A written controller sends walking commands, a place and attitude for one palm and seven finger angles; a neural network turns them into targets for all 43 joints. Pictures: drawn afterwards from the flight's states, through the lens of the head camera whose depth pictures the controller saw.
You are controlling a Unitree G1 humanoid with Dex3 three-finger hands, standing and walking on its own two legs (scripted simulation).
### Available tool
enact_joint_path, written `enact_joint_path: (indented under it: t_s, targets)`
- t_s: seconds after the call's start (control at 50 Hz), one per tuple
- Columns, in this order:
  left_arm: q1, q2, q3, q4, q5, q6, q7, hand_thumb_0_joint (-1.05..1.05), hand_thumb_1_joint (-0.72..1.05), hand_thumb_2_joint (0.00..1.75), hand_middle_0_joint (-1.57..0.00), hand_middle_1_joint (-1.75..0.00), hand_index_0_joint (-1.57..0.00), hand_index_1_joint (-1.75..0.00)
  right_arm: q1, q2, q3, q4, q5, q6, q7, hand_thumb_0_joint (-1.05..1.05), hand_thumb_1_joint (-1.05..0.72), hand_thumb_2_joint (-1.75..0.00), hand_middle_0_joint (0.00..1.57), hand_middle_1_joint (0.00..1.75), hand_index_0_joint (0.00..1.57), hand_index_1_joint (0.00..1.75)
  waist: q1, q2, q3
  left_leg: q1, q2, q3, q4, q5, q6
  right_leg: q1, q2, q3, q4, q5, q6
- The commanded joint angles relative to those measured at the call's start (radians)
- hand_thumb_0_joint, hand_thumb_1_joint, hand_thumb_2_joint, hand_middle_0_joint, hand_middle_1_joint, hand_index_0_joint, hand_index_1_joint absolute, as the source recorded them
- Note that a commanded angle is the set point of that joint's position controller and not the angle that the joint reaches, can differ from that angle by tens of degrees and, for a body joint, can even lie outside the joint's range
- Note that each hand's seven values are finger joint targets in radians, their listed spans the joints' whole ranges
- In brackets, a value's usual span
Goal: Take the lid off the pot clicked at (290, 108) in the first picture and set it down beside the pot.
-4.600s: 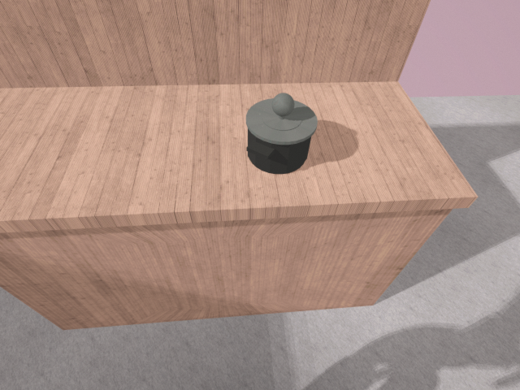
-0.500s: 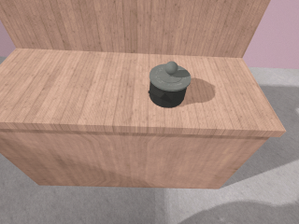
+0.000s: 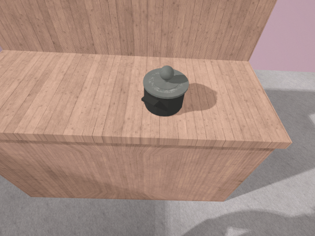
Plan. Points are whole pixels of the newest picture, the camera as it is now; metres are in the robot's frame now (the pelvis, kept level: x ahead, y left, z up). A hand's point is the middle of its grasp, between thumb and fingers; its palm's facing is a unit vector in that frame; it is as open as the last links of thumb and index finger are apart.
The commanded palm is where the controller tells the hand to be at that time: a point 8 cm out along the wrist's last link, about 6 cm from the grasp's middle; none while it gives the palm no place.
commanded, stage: shuffle to correct the standing spot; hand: left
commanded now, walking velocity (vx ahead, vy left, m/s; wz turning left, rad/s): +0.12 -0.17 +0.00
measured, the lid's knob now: (166, 73) +0.58 +0.01 +0.10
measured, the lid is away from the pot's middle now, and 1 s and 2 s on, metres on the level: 0.00 0.00 0.00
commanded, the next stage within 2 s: come to a stop and stand still in 1.18 s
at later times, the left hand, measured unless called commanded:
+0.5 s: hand out of the picture +0.11 +0.11 -0.17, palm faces +0.09 -0.96 -0.25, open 7.3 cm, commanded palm none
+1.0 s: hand (151, 226) +0.19 +0.03 -0.17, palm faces +0.02 -0.96 -0.27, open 7.4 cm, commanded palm none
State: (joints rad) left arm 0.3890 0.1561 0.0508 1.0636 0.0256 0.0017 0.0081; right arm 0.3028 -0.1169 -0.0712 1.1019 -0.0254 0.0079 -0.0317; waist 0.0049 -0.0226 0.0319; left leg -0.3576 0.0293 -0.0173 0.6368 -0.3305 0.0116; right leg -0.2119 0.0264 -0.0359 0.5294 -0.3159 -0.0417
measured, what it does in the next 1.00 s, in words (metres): steps to the right: right foot, then left foot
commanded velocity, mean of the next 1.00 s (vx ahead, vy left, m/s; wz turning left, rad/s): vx -0.01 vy -0.13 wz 0.03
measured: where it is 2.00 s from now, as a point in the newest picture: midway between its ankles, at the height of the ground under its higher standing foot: outside the picture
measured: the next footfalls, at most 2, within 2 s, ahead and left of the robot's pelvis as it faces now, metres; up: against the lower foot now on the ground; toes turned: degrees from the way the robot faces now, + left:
right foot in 0.36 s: +0.12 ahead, -0.20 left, +0.00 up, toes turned -1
left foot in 0.60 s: +0.17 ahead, -0.01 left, +0.00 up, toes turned +7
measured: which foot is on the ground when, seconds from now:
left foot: down 0.00-0.36, up 0.38-0.58, down 0.60-0.90, up 0.92-1.00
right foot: down 0.00-0.12, up 0.14-0.34, down 0.36-0.60, up 0.62-0.88, down 0.90-1.00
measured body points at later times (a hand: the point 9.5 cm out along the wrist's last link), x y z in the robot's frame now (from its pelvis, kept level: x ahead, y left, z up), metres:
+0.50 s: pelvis +0.08 -0.09 +0.00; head +0.12 -0.08 +0.44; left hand +0.11 +0.16 -0.15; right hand +0.12 -0.33 -0.16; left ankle +0.07 +0.03 -0.69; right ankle +0.08 -0.20 -0.73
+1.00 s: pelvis +0.15 -0.18 -0.01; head +0.20 -0.18 +0.44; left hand +0.19 +0.08 -0.15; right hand +0.20 -0.42 -0.17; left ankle +0.12 -0.04 -0.71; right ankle +0.17 -0.31 -0.73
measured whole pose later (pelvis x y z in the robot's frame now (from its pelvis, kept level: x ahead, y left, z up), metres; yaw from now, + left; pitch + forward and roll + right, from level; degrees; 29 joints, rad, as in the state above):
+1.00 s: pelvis +0.15 -0.18 -0.01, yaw +2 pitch +0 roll +0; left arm 0.21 0.21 0.04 0.98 0.04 0.02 0.03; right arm 0.18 -0.19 -0.08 1.01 -0.01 0.05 -0.03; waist -0.02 0.02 0.11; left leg -0.36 0.05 0.01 0.82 -0.52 -0.04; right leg -0.33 -0.04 -0.03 0.63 -0.31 0.01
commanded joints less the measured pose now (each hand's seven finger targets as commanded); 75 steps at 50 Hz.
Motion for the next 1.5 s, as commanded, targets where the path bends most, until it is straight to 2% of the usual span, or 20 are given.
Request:
enact_joint_path:
  t_s: [0.0, 0.04, 0.1, 0.18, 0.3, 0.34, 0.38, 0.44, 0.52, 0.58, 0.6, 0.72, 0.84, 0.88, 1.02, 1.12, 1.2, 1.3, 1.42, 1.48]
  targets:
    - [0.042, 0.109, 0.024, -0.042, 0.008, -0.012, 0.009, 0.0, 0.9, 0.9, -0.2, -0.3, -0.2, -0.3, -0.002, -0.062, -0.007, -0.066, 0.011, -0.033, -0.012, 0.0, -0.9, -0.9, 0.2, 0.3, 0.2, 0.3, -0.011, -0.1, 0.073, -0.068, -0.009, 0.073, 0.101, -0.1, 0.009, -0.031, -0.249, 0.278, -0.172, 0.148, -0.19]
    - [0.02, 0.105, 0.021, -0.05, 0.005, -0.007, 0.009, 0.0, 0.9, 0.9, -0.2, -0.3, -0.2, -0.3, 0.036, -0.048, 0.002, -0.052, 0.009, -0.041, -0.011, 0.0, -0.9, -0.9, 0.2, 0.3, 0.2, 0.3, -0.03, -0.058, 0.068, 0.094, -0.002, 0.075, -0.104, 0.006, 0.014, -0.109, -0.191, 0.185, -0.068, 0.187, -0.139]
    - [-0.047, 0.058, 0.013, -0.104, 0.0, -0.011, -0.004, 0.0, 0.9, 0.9, -0.2, -0.3, -0.2, -0.3, 0.209, -0.214, -0.039, -0.024, -0.012, -0.051, -0.025, 0.0, -0.9, -0.9, 0.2, 0.3, 0.2, 0.3, -0.094, 0.249, 0.044, 0.339, 0.414, -0.485, -0.392, 0.224, 0.235, -0.451, -0.012, 0.02, 0.478, -0.242, 0.003]
    - [-0.099, 0.079, 0.035, -0.128, 0.001, 0.0, -0.015, 0.0, 0.9, 0.9, -0.2, -0.3, -0.2, -0.3, 0.035, -0.165, -0.024, -0.078, -0.005, -0.062, -0.022, 0.0, -0.9, -0.9, 0.2, 0.3, 0.2, 0.3, -0.007, 0.189, 0.066, 0.122, 0.33, -0.275, -0.407, 0.135, 0.189, -0.398, -0.107, 0.144, 0.527, -0.096, 0.014]
    - [0.061, 0.083, 0.028, -0.068, -0.001, -0.015, -0.023, 0.0, 0.9, 0.9, -0.2, -0.3, -0.2, -0.3, -0.033, -0.19, -0.035, -0.107, -0.011, -0.03, -0.003, 0.0, -0.9, -0.9, 0.2, 0.3, 0.2, 0.3, 0.055, 0.064, -0.032, -0.094, 0.118, -0.056, -0.188, -0.134, 0.045, 0.104, -0.027, -0.054, -0.036, 0.036, 0.05]
    - [0.106, 0.213, 0.052, -0.073, 0.013, -0.016, 0.003, 0.0, 0.9, 0.9, -0.2, -0.3, -0.2, -0.3, -0.029, -0.09, -0.019, -0.145, -0.001, -0.016, 0.0, 0.0, -0.9, -0.9, 0.2, 0.3, 0.2, 0.3, 0.069, -0.405, 0.015, -0.336, -0.06, 0.106, 0.267, -0.294, -0.009, 0.147, -0.334, 0.426, -0.307, -0.108, -0.079]
    - [0.044, 0.184, 0.049, -0.108, 0.011, -0.013, 0.011, 0.0, 0.9, 0.9, -0.2, -0.3, -0.2, -0.3, -0.051, -0.106, -0.024, -0.161, 0.001, -0.02, 0.0, 0.0, -0.9, -0.9, 0.2, 0.3, 0.2, 0.3, 0.042, -0.192, -0.002, -0.326, -0.002, 0.032, 0.445, -0.271, 0.008, 0.132, -0.34, 0.364, -0.26, 0.085, -0.196]
    - [-0.027, 0.14, 0.037, -0.119, 0.017, -0.016, 0.029, 0.0, 0.9, 0.9, -0.2, -0.3, -0.2, -0.3, -0.07, -0.097, -0.017, -0.144, 0.007, -0.019, 0.002, 0.0, -0.9, -0.9, 0.2, 0.3, 0.2, 0.3, 0.022, -0.188, -0.039, -0.22, 0.005, 0.076, 0.306, -0.234, -0.007, 0.135, -0.261, 0.202, -0.089, 0.537, -0.187]
    - [-0.099, 0.154, 0.026, -0.127, 0.004, -0.007, 0.028, 0.0, 0.9, 0.9, -0.2, -0.3, -0.2, -0.3, 0.023, -0.063, 0.0, -0.112, 0.003, -0.022, 0.007, 0.0, -0.9, -0.9, 0.2, 0.3, 0.2, 0.3, -0.052, -0.099, -0.005, 0.131, -0.033, 0.14, -0.083, 0.09, -0.007, -0.072, -0.192, 0.108, -0.049, 0.384, -0.094]
    - [-0.067, 0.088, 0.005, -0.152, -0.012, -0.007, 0.013, 0.0, 0.9, 0.9, -0.2, -0.3, -0.2, -0.3, 0.162, -0.262, -0.041, -0.093, -0.011, -0.034, -0.005, 0.0, -0.9, -0.9, 0.2, 0.3, 0.2, 0.3, -0.094, 0.264, -0.093, 0.435, 0.418, -0.429, -0.325, 0.487, 0.219, -0.371, -0.015, 0.009, 0.497, -0.25, 0.038]
    - [-0.096, 0.125, 0.016, -0.172, -0.007, 0.005, 0.017, 0.0, 0.9, 0.9, -0.2, -0.3, -0.2, -0.3, 0.136, -0.28, -0.041, -0.109, -0.013, -0.021, -0.004, 0.0, -0.9, -0.9, 0.2, 0.3, 0.2, 0.3, -0.087, 0.186, -0.047, 0.32, 0.459, -0.457, -0.333, 0.462, 0.29, -0.38, -0.049, 0.107, 0.599, -0.276, 0.036]
    - [-0.086, 0.102, 0.014, -0.12, -0.007, 0.028, 0.0, 0.0, 0.9, 0.9, -0.2, -0.3, -0.2, -0.3, -0.078, -0.202, -0.012, -0.148, -0.006, -0.036, -0.013, 0.0, -0.9, -0.9, 0.2, 0.3, 0.2, 0.3, 0.016, 0.182, -0.03, 0.163, 0.245, -0.066, -0.29, 0.576, 0.143, -0.233, -0.078, 0.08, 0.445, -0.097, 0.068]
    - [-0.021, 0.125, 0.017, -0.095, -0.001, 0.014, 0.007, 0.0, 0.9, 0.9, -0.2, -0.3, -0.2, -0.3, -0.071, -0.217, -0.034, -0.133, 0.002, 0.002, -0.005, 0.0, -0.9, -0.9, 0.2, 0.3, 0.2, 0.3, 0.02, 0.081, -0.039, 0.09, 0.167, -0.009, -0.078, 0.369, 0.026, 0.018, -0.071, 0.011, -0.086, 0.186, 0.072]
    - [-0.045, 0.227, 0.025, -0.103, 0.01, -0.002, 0.02, 0.0, 0.9, 0.9, -0.2, -0.3, -0.2, -0.3, -0.011, -0.116, -0.02, -0.141, 0.018, 0.016, -0.001, 0.0, -0.9, -0.9, 0.2, 0.3, 0.2, 0.3, -0.018, -0.271, -0.07, -0.033, -0.007, 0.101, 0.122, -0.073, -0.043, 0.073, -0.311, 0.25, -0.107, 0.753, -0.062]
    - [-0.096, 0.223, 0.032, -0.129, 0.012, -0.006, 0.051, 0.0, 0.9, 0.9, -0.2, -0.3, -0.2, -0.3, -0.073, -0.11, -0.006, -0.135, 0.033, 0.02, -0.002, 0.0, -0.9, -0.9, 0.2, 0.3, 0.2, 0.3, 0.002, -0.162, -0.112, -0.081, -0.024, 0.031, 0.245, -0.253, -0.055, 0.137, -0.329, 0.238, -0.025, 1.029, -0.178]
    - [-0.148, 0.229, 0.033, -0.15, -0.002, 0.004, 0.055, 0.0, 0.9, 0.9, -0.2, -0.3, -0.2, -0.3, 0.016, -0.108, 0.003, -0.103, 0.034, 0.015, 0.005, 0.0, -0.9, -0.9, 0.2, 0.3, 0.2, 0.3, -0.036, -0.083, -0.127, 0.178, -0.025, 0.074, -0.167, 0.137, -0.049, 0.042, -0.309, 0.206, 0.028, 0.806, -0.097]
    - [-0.177, 0.14, 0.019, -0.16, -0.01, 0.032, 0.06, 0.0, 0.9, 0.9, -0.2, -0.3, -0.2, -0.3, -0.061, -0.186, 0.003, -0.158, 0.006, 0.011, 0.007, 0.0, -0.9, -0.9, 0.2, 0.3, 0.2, 0.3, -0.014, 0.283, -0.068, 0.168, 0.275, -0.159, -0.273, 0.974, 0.197, -0.103, -0.043, 0.048, 0.436, -0.269, 0.066]
    - [-0.156, 0.136, 0.032, -0.129, -0.002, 0.045, 0.055, 0.0, 0.9, 0.9, -0.2, -0.3, -0.2, -0.3, -0.158, -0.199, 0.001, -0.204, -0.004, 0.012, 0.005, 0.0, -0.9, -0.9, 0.2, 0.3, 0.2, 0.3, 0.038, 0.108, -0.038, 0.114, 0.19, -0.097, -0.258, 0.63, 0.185, -0.164, -0.05, 0.065, 0.561, -0.208, 0.067]
    - [-0.023, 0.084, -0.004, -0.071, 0.001, 0.016, 0.046, 0.0, 0.9, 0.9, -0.2, -0.3, -0.2, -0.3, -0.083, -0.175, 0.0, -0.147, 0.01, 0.017, 0.01, 0.0, -0.9, -0.9, 0.2, 0.3, 0.2, 0.3, 0.024, 0.068, -0.057, 0.107, 0.137, -0.134, -0.282, -0.044, 0.108, 0.067, -0.068, 0.004, -0.15, -0.018, 0.055]
    - [-0.067, 0.194, -0.006, -0.079, 0.005, -0.009, 0.044, 0.0, 0.9, 0.9, -0.2, -0.3, -0.2, -0.3, -0.05, -0.113, 0.007, -0.151, 0.019, 0.021, 0.019, 0.0, -0.9, -0.9, 0.2, 0.3, 0.2, 0.3, -0.031, -0.143, 0.037, 0.055, -0.019, 0.032, -0.077, -0.078, -0.015, -0.04, -0.315, 0.3, -0.363, -0.145, -0.076]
